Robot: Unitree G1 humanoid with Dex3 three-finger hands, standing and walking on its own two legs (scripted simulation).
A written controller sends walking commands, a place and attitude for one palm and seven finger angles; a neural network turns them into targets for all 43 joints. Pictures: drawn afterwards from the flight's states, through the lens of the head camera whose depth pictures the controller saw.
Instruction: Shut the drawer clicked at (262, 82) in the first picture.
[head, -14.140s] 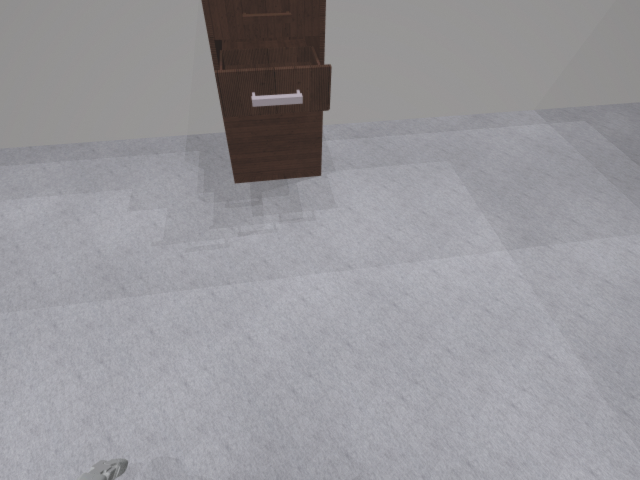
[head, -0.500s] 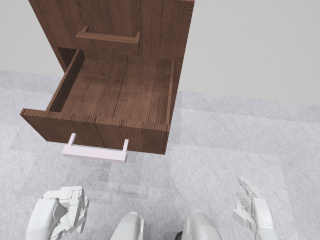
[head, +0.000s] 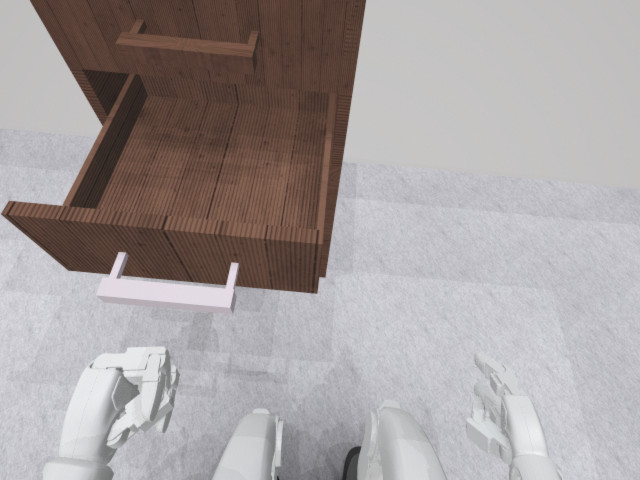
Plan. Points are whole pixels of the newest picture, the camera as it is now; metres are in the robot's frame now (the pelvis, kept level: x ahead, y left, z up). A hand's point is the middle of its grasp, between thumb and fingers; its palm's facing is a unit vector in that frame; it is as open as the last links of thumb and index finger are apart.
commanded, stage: bring the fist close to the handle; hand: left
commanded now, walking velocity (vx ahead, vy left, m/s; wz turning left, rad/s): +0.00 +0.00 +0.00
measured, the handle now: (173, 280) +0.36 +0.22 -0.03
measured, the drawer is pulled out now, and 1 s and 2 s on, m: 0.27 0.27 0.21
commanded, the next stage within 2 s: push the drawer shut in 1.00 s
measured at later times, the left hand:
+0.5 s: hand (184, 372) +0.24 +0.18 -0.02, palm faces -0.07 -1.00 -0.05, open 3.2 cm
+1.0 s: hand (184, 364) +0.26 +0.18 -0.04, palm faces -0.08 -1.00 -0.03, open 3.2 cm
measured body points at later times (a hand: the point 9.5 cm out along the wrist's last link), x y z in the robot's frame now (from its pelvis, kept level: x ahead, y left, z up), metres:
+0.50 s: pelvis -0.01 +0.01 -0.04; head +0.12 +0.03 +0.39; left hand +0.24 +0.23 -0.02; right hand +0.20 -0.23 -0.12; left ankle +0.00 +0.11 -0.60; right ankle +0.06 -0.10 -0.60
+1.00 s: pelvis -0.01 +0.02 -0.04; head +0.13 +0.04 +0.38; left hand +0.25 +0.24 -0.03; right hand +0.19 -0.22 -0.14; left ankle +0.00 +0.11 -0.60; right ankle +0.06 -0.10 -0.60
